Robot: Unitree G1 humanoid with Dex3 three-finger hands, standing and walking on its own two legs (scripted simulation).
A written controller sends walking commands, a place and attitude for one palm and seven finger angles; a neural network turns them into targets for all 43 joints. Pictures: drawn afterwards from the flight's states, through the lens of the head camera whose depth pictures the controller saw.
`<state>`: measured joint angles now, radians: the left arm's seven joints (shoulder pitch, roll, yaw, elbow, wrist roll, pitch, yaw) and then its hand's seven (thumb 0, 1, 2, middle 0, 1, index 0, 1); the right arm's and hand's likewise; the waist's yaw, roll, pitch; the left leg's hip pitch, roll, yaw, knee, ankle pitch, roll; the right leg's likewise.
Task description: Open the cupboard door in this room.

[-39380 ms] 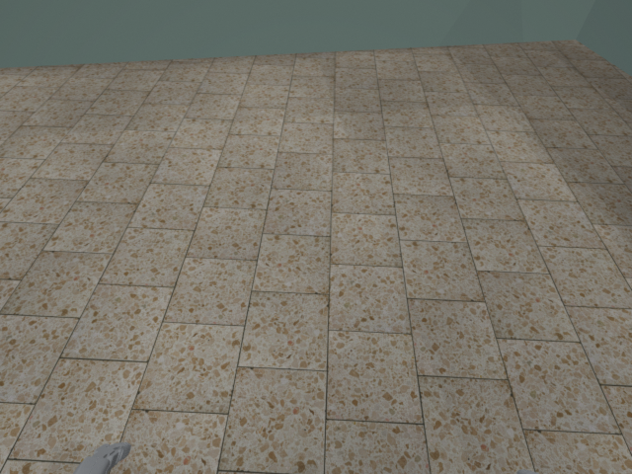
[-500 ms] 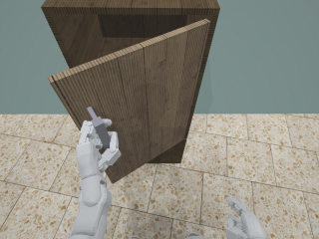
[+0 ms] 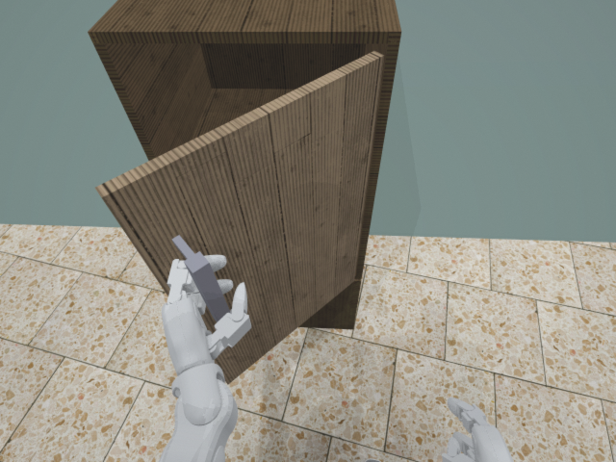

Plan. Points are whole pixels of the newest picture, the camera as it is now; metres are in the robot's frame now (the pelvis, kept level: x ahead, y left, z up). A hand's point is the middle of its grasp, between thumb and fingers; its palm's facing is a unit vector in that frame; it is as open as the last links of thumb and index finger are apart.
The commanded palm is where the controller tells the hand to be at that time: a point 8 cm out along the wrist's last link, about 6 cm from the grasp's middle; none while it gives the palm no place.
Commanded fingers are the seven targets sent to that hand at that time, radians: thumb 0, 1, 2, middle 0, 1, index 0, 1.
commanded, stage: open thumb and fingers to let go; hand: left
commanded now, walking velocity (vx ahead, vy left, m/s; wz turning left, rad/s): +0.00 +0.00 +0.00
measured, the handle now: (203, 283) +0.33 +0.16 +0.06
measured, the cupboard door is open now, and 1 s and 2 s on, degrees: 44 45 46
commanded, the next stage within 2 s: slide the hand sideways off the handle in 0.58 s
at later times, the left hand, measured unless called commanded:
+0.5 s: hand (226, 316) +0.28 +0.12 +0.06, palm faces +0.38 -0.92 +0.01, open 14.8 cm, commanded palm +0.24 +0.16 +0.05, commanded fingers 0.00 -0.50 0.30 -0.17 -0.40 -0.17 -0.40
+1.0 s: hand (215, 342) +0.25 +0.12 +0.06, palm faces -0.10 -0.99 +0.04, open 16.5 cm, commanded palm +0.22 +0.16 +0.05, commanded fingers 0.00 -0.50 0.30 -0.15 -0.30 -0.15 -0.30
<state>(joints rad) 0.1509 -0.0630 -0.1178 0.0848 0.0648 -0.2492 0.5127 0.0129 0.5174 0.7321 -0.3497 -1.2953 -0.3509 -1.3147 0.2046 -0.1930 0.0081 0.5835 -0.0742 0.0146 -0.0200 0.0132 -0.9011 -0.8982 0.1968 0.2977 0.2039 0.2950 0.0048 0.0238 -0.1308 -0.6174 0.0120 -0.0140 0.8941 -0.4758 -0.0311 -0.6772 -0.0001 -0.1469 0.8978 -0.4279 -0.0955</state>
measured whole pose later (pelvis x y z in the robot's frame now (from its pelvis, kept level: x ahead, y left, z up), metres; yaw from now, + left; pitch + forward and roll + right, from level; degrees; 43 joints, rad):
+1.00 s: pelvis -0.03 +0.06 +0.00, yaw -1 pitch +9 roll -1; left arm 0.08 0.05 -0.17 0.13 -0.11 -0.27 0.03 -0.02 -0.50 0.30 -0.13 -0.33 -0.10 -0.33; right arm 0.26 -0.23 0.03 0.52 0.00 -0.10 -0.02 0.02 -0.90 -0.90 0.20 0.30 0.20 0.30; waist 0.02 0.05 -0.09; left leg -0.65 -0.03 0.03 0.95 -0.46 0.05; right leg -0.69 -0.04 -0.10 0.91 -0.37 -0.02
